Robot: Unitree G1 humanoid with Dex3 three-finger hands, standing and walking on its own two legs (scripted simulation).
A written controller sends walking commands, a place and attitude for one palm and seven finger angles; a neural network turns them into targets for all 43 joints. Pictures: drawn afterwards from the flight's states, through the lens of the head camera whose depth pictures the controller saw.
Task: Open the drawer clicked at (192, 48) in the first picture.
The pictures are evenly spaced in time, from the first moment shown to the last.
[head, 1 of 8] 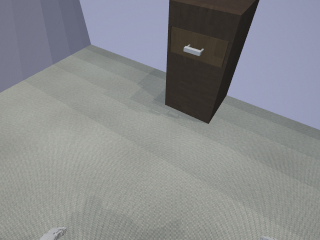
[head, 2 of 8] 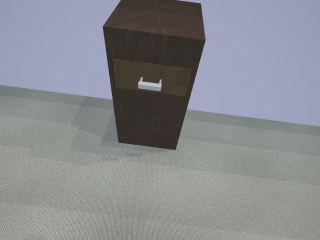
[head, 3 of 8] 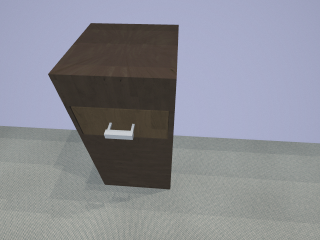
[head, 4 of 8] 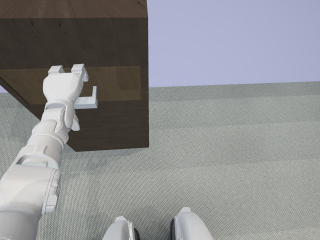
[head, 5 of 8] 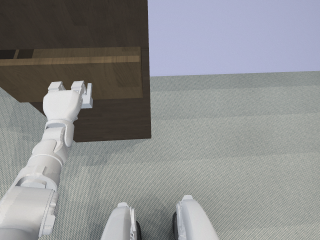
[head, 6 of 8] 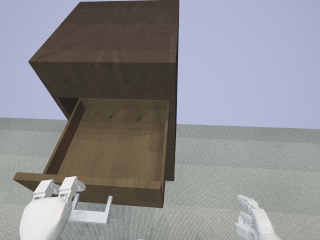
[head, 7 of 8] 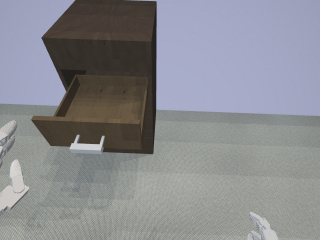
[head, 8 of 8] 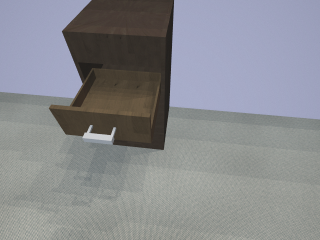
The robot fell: no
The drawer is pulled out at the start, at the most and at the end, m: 0.00 0.30 0.30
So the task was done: yes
